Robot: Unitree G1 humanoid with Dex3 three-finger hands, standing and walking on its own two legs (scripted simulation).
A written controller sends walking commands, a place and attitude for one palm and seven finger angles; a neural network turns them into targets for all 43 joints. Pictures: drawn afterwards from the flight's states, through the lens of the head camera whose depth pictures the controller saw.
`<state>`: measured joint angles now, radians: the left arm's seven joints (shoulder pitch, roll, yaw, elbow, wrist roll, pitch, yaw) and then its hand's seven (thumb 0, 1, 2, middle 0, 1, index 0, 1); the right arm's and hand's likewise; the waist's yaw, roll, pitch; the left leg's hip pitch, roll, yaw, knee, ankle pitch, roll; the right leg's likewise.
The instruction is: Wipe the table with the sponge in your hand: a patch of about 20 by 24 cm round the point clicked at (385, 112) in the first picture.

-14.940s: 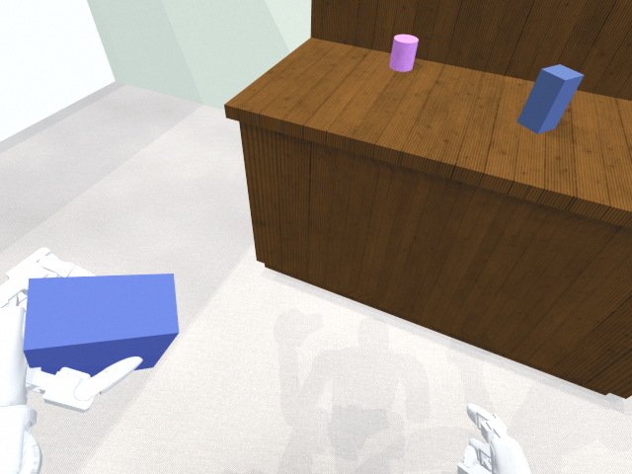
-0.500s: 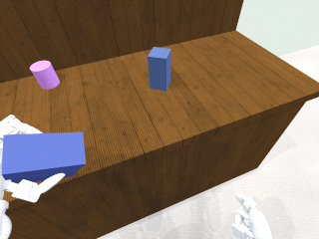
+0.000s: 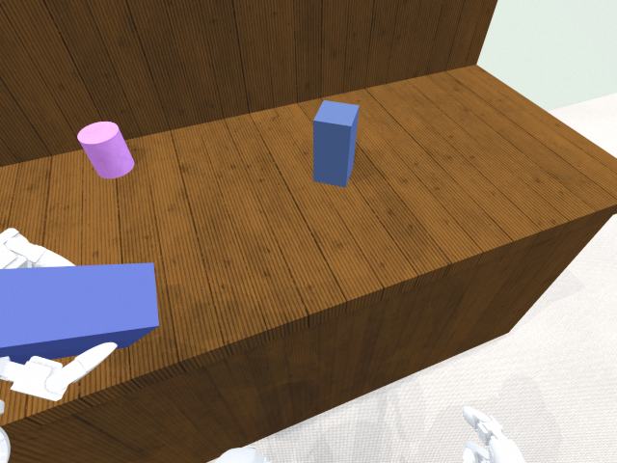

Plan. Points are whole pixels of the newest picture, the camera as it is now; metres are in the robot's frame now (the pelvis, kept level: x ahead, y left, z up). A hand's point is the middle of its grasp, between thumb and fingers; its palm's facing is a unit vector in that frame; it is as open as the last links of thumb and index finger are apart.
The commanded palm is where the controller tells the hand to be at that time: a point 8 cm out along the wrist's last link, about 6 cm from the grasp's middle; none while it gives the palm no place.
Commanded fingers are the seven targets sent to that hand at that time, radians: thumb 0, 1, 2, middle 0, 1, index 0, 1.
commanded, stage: come to a stop and stand still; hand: left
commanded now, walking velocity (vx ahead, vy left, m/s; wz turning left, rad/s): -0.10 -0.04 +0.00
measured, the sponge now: (97, 314) +0.22 +0.22 +0.16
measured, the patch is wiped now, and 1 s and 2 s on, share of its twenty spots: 0.00 0.00 0.00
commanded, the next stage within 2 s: look again from close up in 1.16 s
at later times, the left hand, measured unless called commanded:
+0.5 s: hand out of the picture +0.24 +0.31 +0.19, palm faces +0.45 -0.77 -0.44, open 9.9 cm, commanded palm +0.16 +0.31 +0.18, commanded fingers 0.00 0.10 1.30 -1.20 -1.60 -1.20 -1.60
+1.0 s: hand out of the picture +0.23 +0.35 +0.16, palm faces +0.38 -0.85 -0.37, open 9.9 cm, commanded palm +0.17 +0.37 +0.18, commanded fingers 0.00 0.10 1.30 -1.20 -1.60 -1.20 -1.60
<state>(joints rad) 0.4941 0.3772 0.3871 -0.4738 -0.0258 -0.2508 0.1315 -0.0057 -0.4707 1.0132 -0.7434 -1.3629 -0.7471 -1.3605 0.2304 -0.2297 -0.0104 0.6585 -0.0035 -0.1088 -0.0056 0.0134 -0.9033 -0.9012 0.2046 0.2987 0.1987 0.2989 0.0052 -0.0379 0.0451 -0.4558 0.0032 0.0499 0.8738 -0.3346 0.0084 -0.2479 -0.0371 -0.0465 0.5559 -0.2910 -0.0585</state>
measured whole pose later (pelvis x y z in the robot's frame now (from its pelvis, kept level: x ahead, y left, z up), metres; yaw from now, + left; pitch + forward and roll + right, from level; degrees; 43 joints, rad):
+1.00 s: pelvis +0.00 +0.10 +0.00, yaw -2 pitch -1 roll -2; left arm 0.39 0.37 0.39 -0.49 -0.01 -0.25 0.10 -0.01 -0.47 1.02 -0.74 -1.36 -0.75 -1.36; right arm 0.22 -0.16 0.03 0.61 0.00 -0.19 -0.01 0.01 -0.90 -0.90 0.20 0.30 0.20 0.30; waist 0.03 -0.05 0.08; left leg -0.30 0.01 0.07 0.50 -0.18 0.06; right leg -0.18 -0.06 -0.01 0.41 -0.21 0.04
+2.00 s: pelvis +0.02 +0.06 +0.00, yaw -2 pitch +0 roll -2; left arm 0.43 0.37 0.37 -0.49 -0.05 -0.18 0.08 -0.01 -0.47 1.02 -0.74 -1.36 -0.74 -1.36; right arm 0.19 -0.17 0.01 0.56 0.01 -0.12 -0.02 0.01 -0.90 -0.90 0.21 0.30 0.20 0.30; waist 0.01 -0.03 0.07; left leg -0.29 0.06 0.05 0.48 -0.19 0.00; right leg -0.17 0.00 -0.03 0.40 -0.23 0.02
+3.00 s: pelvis +0.02 +0.02 -0.01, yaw -1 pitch +0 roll -2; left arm 0.48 0.41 0.40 -0.58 -0.09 -0.14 0.06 -0.01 -0.47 1.02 -0.74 -1.36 -0.74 -1.36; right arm 0.18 -0.18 -0.01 0.54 0.02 -0.07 -0.02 0.01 -0.90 -0.90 0.21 0.30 0.20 0.30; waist 0.00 -0.01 0.09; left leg -0.34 0.12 0.00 0.58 -0.24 -0.05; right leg -0.21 0.06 -0.06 0.49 -0.28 -0.03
